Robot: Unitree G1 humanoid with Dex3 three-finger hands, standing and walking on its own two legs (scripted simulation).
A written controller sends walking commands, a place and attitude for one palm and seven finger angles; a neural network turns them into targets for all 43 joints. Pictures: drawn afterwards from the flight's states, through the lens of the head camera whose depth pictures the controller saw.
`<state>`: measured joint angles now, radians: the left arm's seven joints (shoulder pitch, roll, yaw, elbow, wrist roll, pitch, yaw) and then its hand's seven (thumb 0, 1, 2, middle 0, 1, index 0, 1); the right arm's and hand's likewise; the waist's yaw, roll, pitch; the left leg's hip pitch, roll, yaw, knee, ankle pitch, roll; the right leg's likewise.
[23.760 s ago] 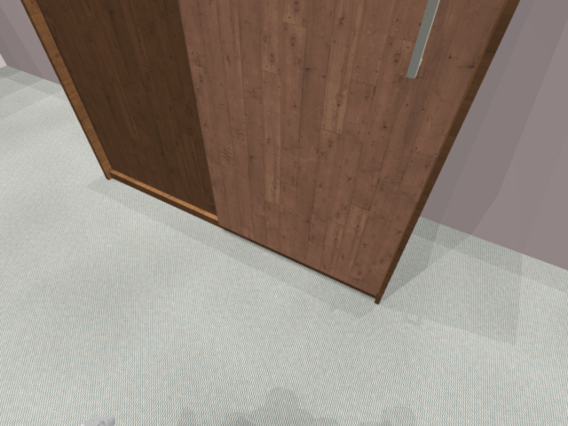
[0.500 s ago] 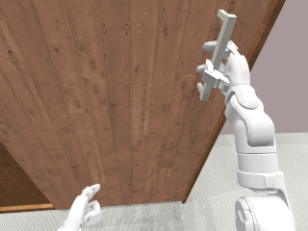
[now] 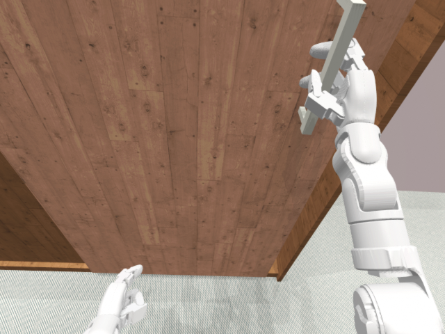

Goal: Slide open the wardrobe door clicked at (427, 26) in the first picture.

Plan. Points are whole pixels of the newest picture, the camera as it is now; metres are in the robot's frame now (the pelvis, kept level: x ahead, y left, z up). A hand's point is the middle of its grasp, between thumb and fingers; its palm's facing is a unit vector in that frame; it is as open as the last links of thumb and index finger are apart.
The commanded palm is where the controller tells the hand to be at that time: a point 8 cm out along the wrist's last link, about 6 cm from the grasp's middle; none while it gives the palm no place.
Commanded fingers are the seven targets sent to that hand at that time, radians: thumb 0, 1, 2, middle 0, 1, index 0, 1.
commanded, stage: step sideways, sliding the door along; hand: right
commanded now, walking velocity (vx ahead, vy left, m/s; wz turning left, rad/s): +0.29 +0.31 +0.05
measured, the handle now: (323, 71) +0.45 -0.12 +0.27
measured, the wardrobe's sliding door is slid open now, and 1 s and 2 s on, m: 0.06 0.14 0.47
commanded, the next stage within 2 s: none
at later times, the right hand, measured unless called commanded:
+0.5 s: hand (289, 93) +0.42 -0.07 +0.25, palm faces +0.20 +0.98 -0.06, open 5.9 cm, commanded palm +0.39 -0.07 +0.24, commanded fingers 0.00 -0.90 -0.90 0.45 1.40 0.45 1.40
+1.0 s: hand (253, 86) +0.43 -0.01 +0.25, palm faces +0.51 +0.86 -0.04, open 5.9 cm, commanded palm +0.39 +0.02 +0.23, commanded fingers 0.00 -0.90 -0.90 0.45 1.40 0.45 1.40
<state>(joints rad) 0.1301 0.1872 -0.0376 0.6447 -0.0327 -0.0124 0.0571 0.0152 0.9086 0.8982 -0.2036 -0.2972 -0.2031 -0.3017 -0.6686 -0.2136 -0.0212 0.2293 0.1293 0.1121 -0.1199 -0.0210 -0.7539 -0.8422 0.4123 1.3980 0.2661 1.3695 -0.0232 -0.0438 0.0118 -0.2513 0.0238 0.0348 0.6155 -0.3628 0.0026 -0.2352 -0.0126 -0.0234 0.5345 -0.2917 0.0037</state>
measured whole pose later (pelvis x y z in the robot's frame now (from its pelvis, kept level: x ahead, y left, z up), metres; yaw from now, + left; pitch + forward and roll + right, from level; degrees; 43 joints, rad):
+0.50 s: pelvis +0.03 +0.09 -0.01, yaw -1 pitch -4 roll -1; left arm 0.00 0.20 0.05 0.57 -0.04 0.03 -0.01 0.02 0.91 0.90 -0.20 -0.30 -0.20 -0.30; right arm -0.62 -0.25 -0.12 -0.05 0.06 -0.10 -0.14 -0.07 -0.77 -0.82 0.47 1.42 0.27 1.27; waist -0.06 0.01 0.28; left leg -0.44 -0.08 0.01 1.25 -0.45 0.03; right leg -0.25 -0.07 -0.13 0.60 -0.26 -0.02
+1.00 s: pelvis +0.06 +0.25 -0.01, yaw -5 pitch -6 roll +2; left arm 0.03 0.25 0.05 0.64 -0.08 -0.04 0.02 0.02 0.91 0.90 -0.20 -0.30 -0.20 -0.30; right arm -0.57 -0.29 -0.33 -0.08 0.09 -0.03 -0.19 -0.06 -0.76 -0.85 0.53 1.45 0.28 1.27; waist -0.07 -0.09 0.32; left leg -0.24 0.09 0.07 0.63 -0.26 -0.05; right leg -0.35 -0.10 0.03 0.95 -0.54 0.03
